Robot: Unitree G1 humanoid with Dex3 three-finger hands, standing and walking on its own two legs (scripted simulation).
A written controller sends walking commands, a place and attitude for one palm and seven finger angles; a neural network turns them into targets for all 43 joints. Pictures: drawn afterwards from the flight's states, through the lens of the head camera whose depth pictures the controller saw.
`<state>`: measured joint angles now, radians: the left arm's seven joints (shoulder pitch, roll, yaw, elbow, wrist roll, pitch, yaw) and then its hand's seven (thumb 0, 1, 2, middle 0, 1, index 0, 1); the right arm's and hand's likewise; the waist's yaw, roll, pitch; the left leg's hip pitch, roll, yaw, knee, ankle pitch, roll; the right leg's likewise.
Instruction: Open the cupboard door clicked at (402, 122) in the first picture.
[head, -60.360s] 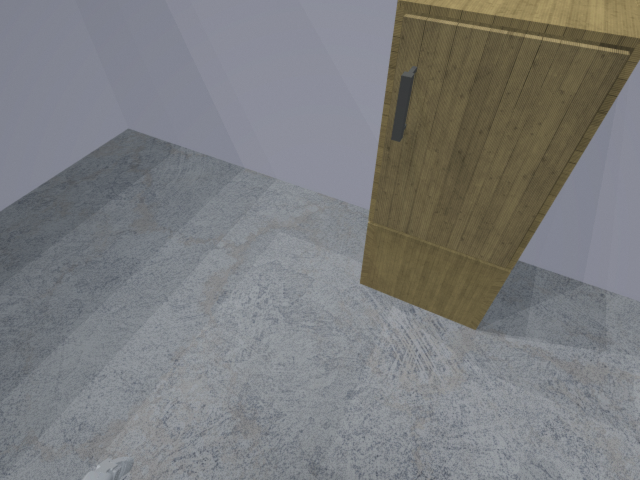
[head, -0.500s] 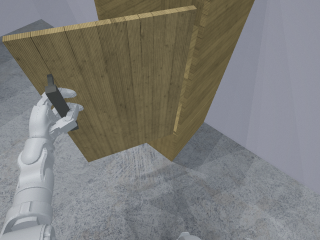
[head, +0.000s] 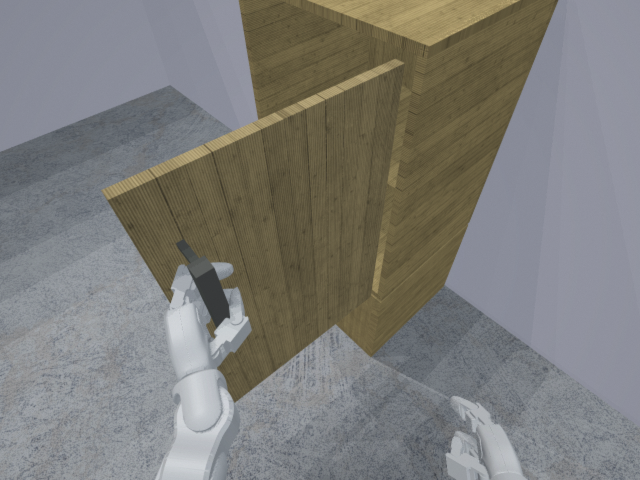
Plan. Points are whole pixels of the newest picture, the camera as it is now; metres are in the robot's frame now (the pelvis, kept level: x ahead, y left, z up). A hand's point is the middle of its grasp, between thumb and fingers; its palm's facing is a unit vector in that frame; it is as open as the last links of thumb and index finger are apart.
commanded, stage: open thumb and fingers to let go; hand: left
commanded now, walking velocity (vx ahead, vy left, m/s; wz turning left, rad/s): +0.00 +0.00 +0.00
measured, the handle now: (208, 293) +0.33 +0.16 +0.06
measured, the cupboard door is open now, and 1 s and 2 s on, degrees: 87 84 86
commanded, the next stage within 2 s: slide the hand sideways off the handle in 0.82 s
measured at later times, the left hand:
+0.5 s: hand (230, 321) +0.29 +0.12 +0.06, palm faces +0.40 -0.91 +0.00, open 12.2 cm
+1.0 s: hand (226, 329) +0.28 +0.13 +0.06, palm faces +0.26 -0.96 -0.05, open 16.0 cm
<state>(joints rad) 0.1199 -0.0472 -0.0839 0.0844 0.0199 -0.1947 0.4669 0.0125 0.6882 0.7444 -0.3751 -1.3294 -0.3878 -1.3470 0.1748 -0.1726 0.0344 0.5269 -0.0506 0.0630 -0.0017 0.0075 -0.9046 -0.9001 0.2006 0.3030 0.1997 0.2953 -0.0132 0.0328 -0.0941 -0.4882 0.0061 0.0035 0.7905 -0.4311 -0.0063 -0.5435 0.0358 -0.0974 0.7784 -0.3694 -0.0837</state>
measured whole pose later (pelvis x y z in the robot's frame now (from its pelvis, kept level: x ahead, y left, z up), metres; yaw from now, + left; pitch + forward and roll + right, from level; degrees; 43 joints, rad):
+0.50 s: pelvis -0.01 -0.01 +0.00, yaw +1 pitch +8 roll +1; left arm 0.04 -0.01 0.00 0.21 -0.05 -0.29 0.38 0.01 -0.22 0.42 -0.32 -1.23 -0.33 -1.22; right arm 0.20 -0.22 -0.01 0.62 -0.04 0.01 -0.03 0.01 -0.91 -0.90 0.20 0.30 0.20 0.29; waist -0.01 0.04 -0.08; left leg -0.52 0.00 -0.02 0.79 -0.40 -0.03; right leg -0.57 0.03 -0.12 0.79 -0.36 -0.10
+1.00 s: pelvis -0.02 +0.03 -0.01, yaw +1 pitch +7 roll +0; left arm 0.01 -0.02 -0.11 0.21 0.05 -0.28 0.36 -0.01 -0.50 0.30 -0.21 -0.46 -0.19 -0.43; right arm 0.19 -0.18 0.03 0.58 -0.05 -0.01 -0.01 0.01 -0.90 -0.90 0.20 0.30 0.20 0.30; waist 0.01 0.03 -0.08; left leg -0.56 -0.03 0.01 0.85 -0.42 0.03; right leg -0.60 -0.01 -0.09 0.84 -0.36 -0.05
